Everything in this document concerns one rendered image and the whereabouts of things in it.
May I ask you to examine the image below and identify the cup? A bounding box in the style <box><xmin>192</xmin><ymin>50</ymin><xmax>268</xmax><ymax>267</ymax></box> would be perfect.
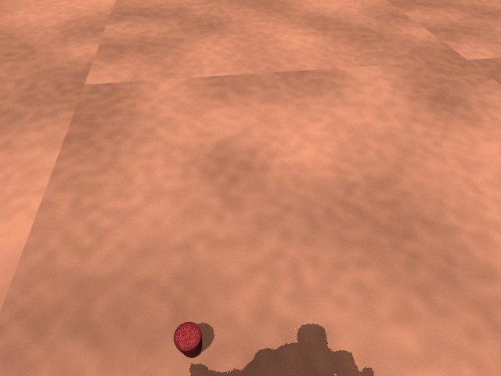
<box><xmin>174</xmin><ymin>322</ymin><xmax>202</xmax><ymax>358</ymax></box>

